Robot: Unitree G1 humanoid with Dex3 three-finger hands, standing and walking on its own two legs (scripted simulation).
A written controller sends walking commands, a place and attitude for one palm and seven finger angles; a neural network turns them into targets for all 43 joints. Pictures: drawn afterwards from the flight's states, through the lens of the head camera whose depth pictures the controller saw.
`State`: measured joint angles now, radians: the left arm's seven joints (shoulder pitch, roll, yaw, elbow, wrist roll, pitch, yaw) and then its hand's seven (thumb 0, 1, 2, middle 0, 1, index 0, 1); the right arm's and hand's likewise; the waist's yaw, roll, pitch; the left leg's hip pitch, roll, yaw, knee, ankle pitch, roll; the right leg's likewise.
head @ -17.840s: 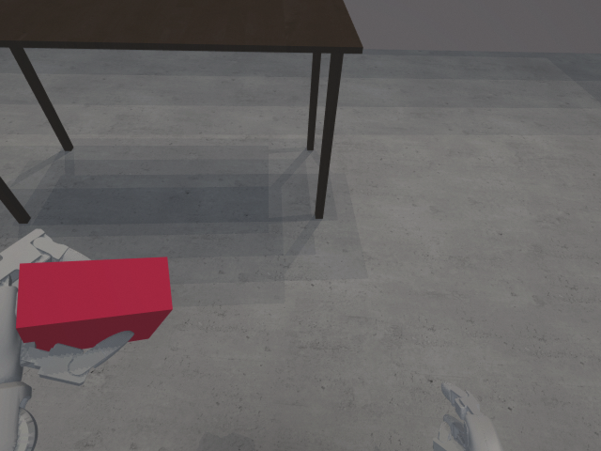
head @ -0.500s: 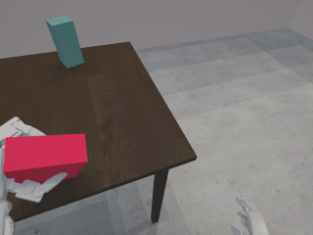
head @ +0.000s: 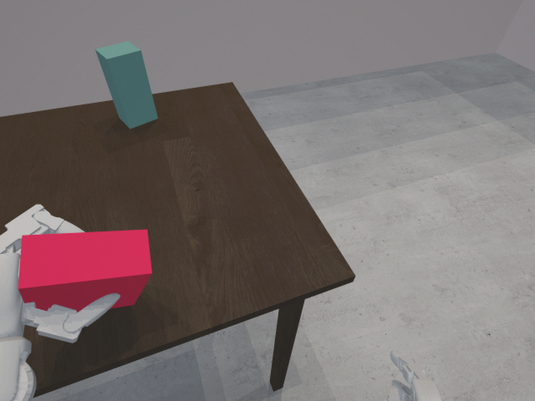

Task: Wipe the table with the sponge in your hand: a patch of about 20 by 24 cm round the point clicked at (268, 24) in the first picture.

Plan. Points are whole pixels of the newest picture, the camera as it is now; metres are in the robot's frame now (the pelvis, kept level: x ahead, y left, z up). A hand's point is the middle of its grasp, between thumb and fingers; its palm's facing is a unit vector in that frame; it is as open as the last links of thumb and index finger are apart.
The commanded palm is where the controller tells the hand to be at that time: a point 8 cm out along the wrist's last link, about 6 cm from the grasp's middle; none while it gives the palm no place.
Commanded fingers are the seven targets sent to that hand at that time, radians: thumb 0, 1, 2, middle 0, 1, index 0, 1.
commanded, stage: come to a stop and stand still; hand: left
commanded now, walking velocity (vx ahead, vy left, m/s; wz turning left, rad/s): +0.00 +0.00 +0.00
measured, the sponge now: (105, 274) +0.22 +0.22 +0.14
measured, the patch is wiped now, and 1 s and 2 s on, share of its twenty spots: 0.00 0.00 0.00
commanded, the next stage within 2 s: look again from close up in 0.20 s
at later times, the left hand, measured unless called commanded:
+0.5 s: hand (68, 237) +0.25 +0.26 +0.17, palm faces +0.41 -0.84 -0.36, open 9.6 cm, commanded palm +0.17 +0.28 +0.17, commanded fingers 0.00 0.10 1.30 -1.20 -1.60 -1.20 -1.60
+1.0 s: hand (84, 273) +0.21 +0.23 +0.16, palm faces +0.33 -0.89 -0.31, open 9.6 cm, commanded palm +0.16 +0.27 +0.17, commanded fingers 0.00 0.10 1.30 -1.20 -1.60 -1.20 -1.60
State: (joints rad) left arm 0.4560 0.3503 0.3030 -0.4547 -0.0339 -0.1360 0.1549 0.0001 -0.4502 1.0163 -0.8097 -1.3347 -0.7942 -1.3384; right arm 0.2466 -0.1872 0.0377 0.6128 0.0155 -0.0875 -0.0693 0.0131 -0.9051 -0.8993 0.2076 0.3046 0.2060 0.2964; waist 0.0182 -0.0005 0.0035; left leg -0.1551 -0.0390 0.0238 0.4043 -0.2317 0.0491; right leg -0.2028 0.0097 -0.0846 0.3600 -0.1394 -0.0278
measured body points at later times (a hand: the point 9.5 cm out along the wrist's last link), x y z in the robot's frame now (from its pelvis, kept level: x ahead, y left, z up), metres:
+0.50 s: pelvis +0.00 +0.01 +0.00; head +0.03 +0.01 +0.44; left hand +0.22 +0.30 +0.19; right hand +0.18 -0.22 -0.08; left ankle -0.01 +0.08 -0.74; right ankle +0.04 -0.10 -0.74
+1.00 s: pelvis -0.02 +0.00 -0.01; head -0.01 +0.02 +0.44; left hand +0.19 +0.27 +0.17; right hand +0.18 -0.22 -0.06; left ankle -0.01 +0.08 -0.74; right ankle +0.04 -0.10 -0.74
